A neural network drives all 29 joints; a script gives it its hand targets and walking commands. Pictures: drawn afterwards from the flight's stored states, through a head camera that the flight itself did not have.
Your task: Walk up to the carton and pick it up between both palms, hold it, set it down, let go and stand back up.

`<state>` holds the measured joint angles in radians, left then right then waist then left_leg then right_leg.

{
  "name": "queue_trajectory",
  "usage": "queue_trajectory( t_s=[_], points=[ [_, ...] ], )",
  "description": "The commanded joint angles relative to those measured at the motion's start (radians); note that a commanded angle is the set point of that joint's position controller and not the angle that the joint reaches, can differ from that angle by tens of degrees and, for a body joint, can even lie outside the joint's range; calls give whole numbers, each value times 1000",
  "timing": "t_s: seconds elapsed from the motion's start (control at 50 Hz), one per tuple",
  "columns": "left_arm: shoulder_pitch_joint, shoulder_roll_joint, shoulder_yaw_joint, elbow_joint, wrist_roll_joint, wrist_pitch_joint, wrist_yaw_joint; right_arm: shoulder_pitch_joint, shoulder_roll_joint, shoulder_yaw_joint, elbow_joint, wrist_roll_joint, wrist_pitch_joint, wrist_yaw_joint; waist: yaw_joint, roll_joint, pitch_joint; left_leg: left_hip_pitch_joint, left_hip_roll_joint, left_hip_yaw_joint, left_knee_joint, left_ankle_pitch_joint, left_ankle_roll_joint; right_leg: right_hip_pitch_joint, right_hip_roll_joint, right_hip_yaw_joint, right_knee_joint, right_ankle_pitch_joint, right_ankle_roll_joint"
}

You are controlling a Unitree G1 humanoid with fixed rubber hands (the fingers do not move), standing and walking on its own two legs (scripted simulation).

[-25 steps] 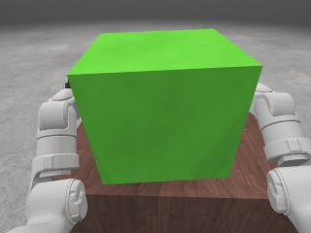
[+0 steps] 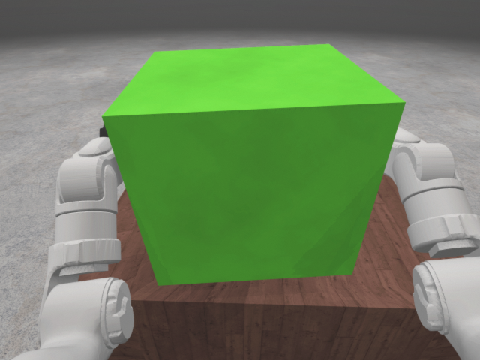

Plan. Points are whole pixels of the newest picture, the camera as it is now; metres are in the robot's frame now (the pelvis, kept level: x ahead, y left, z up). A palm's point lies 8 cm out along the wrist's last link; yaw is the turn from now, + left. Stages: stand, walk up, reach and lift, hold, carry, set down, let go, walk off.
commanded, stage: hold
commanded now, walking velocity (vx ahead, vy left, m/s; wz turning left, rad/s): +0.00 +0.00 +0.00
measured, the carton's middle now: (248, 157) +0.39 -0.01 +0.23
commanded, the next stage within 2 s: none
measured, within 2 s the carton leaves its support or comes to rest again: neither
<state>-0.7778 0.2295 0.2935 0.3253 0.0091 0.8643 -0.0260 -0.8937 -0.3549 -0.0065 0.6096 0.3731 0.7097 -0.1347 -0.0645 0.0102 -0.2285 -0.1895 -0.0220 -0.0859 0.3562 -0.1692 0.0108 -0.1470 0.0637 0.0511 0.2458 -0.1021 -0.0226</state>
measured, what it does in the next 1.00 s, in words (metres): stands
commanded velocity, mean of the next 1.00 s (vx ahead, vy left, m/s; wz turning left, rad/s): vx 0.00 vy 0.00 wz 0.00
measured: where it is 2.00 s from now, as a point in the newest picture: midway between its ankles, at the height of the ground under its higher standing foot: outside the picture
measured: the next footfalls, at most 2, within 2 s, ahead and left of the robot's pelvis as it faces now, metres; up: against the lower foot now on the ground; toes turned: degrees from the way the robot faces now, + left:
none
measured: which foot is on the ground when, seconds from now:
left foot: down 0.00-1.00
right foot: down 0.00-1.00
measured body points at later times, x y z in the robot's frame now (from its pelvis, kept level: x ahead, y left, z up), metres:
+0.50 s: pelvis +0.00 +0.00 +0.00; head -0.09 +0.01 +0.44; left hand +0.38 +0.20 +0.27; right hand +0.37 -0.22 +0.27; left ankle +0.01 +0.11 -0.75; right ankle +0.02 -0.11 -0.75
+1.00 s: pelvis +0.00 +0.00 +0.00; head -0.09 +0.01 +0.44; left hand +0.38 +0.20 +0.27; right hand +0.38 -0.21 +0.27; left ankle +0.01 +0.11 -0.75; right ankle +0.02 -0.11 -0.75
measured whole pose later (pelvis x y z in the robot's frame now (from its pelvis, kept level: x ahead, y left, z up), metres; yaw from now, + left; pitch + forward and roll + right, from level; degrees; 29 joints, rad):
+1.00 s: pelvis +0.00 +0.00 +0.00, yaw +0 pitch +0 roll -1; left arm -0.80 0.23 0.30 0.35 0.01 0.86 -0.03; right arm -0.91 -0.35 -0.01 0.63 0.37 0.71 -0.13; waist -0.06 0.01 -0.23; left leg -0.19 -0.02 -0.09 0.35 -0.17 0.01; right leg -0.15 0.06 0.05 0.24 -0.10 -0.02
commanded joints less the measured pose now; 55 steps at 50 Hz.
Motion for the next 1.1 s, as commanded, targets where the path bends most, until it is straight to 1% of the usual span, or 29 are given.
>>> queue_trajectory(
  t_s=[0.0,0.08,0.12,0.24,0.26,0.28,0.32,0.36,0.4,0.42,0.44,0.46,0.5,0.52,0.54,0.62,0.64,0.68,0.7,0.72,0.76,0.8,0.84,0.88,0.92,0.96,1.0,1.06,1.08],
  points=[
    [-934,-571,-418,-259,-190,-94,-150,-972,658,239,-438,205,-63,159,-3,15,-400,33,-5,8,-45,161,-19,245,-20,24,26,248,14],
    [-917,-572,-397,-215,-174,-86,-159,-958,644,217,-396,191,-59,161,-7,18,-345,22,-2,9,-57,136,-22,223,-23,24,17,216,9],
    [-944,-588,-423,-262,-189,-92,-156,-968,648,220,-419,199,-66,165,-11,40,-395,37,2,4,-49,163,-27,235,-17,19,25,225,4],
    [-917,-580,-411,-253,-181,-88,-152,-961,642,232,-428,202,-63,163,-9,20,-376,44,2,6,-47,180,-29,234,-14,18,24,252,9],
    [-920,-584,-419,-259,-182,-87,-152,-949,635,218,-415,200,-63,165,-16,41,-372,42,5,7,-52,173,-34,234,-12,14,24,234,6],
    [-918,-586,-415,-251,-182,-87,-153,-960,638,222,-425,196,-65,167,-9,33,-377,37,4,5,-52,160,-28,233,-16,17,20,224,8],
    [-923,-587,-431,-277,-186,-89,-152,-942,636,223,-421,199,-65,166,-19,44,-383,45,3,5,-47,187,-36,231,-14,18,24,252,5],
    [-921,-579,-418,-256,-180,-85,-152,-946,631,216,-403,193,-61,167,-17,35,-367,39,4,7,-52,169,-31,234,-14,14,23,235,4],
    [-920,-583,-425,-281,-184,-90,-149,-963,644,239,-439,203,-70,170,-4,27,-394,46,5,2,-49,190,-30,237,-11,16,26,248,5],
    [-931,-596,-437,-299,-189,-93,-147,-962,641,236,-450,205,-73,169,-13,36,-418,59,2,5,-42,205,-33,244,-9,14,30,265,8],
    [-904,-582,-415,-270,-183,-89,-148,-978,643,250,-467,208,-72,168,6,7,-413,51,-1,8,-41,202,-25,254,-11,15,29,272,12],
    [-900,-581,-420,-280,-186,-89,-146,-964,647,252,-459,211,-69,166,-2,0,-415,53,-2,7,-43,199,-24,258,-9,14,30,272,14],
    [-902,-574,-405,-254,-175,-89,-148,-963,647,241,-444,204,-68,165,6,0,-379,37,0,9,-55,168,-19,240,-15,18,23,237,14],
    [-924,-580,-415,-261,-177,-90,-148,-964,642,230,-431,202,-68,168,-4,16,-367,38,3,10,-62,148,-22,223,-14,15,20,203,10],
    [-921,-582,-419,-272,-177,-87,-148,-953,649,236,-421,203,-67,170,1,22,-366,45,2,9,-57,156,-22,212,-17,20,17,206,9],
    [-945,-581,-410,-230,-182,-89,-152,-987,653,221,-395,193,-67,174,2,11,-358,15,6,13,-61,104,-15,211,-17,17,14,150,8],
    [-939,-585,-410,-223,-183,-93,-150,-986,655,221,-396,192,-68,175,5,18,-364,13,4,13,-58,110,-12,210,-20,22,15,152,6],
    [-947,-588,-418,-244,-202,-101,-148,-1011,673,248,-451,209,-74,170,5,-4,-424,17,0,10,-40,156,-10,245,-20,25,28,230,11],
    [-951,-574,-403,-214,-188,-97,-149,-997,662,229,-405,196,-63,166,0,-6,-383,16,-3,10,-48,131,-10,224,-21,25,20,214,12],
    [-961,-577,-412,-238,-192,-99,-149,-994,666,233,-407,206,-65,166,-2,4,-396,22,-2,11,-47,141,-14,226,-21,27,22,220,12],
    [-955,-576,-401,-212,-186,-94,-152,-988,652,214,-388,195,-62,166,-4,17,-364,16,4,7,-54,105,-18,211,-22,26,13,170,7],
    [-957,-585,-414,-237,-193,-99,-152,-984,661,223,-400,202,-65,167,-8,29,-392,21,1,8,-46,144,-21,216,-22,24,22,206,6],
    [-929,-572,-396,-216,-187,-97,-157,-973,655,229,-401,202,-62,162,-8,4,-389,25,-3,9,-48,146,-16,235,-25,26,21,238,14],
    [-927,-574,-381,-190,-172,-94,-164,-966,648,214,-371,190,-60,161,-6,11,-349,19,0,11,-64,113,-18,223,-22,22,15,195,12],
    [-942,-584,-401,-230,-179,-98,-163,-985,652,224,-413,200,-71,161,-4,33,-396,32,-3,9,-49,149,-25,227,-21,22,23,219,10],
    [-936,-583,-415,-256,-187,-100,-159,-988,663,242,-446,208,-74,159,-7,17,-431,50,-2,8,-37,192,-25,247,-18,24,29,271,14],
    [-913,-570,-396,-221,-175,-93,-159,-962,638,220,-417,198,-67,155,-17,17,-380,51,-5,11,-45,180,-28,235,-19,20,23,274,15],
    [-913,-580,-416,-267,-185,-96,-157,-954,646,238,-453,206,-68,154,-16,15,-413,51,1,5,-40,204,-28,261,-16,20,31,293,10],
    [-914,-580,-425,-275,-186,-93,-156,-946,639,229,-449,206,-66,154,-25,39,-398,54,2,5,-40,202,-33,250,-14,20,32,283,9]
  ],
)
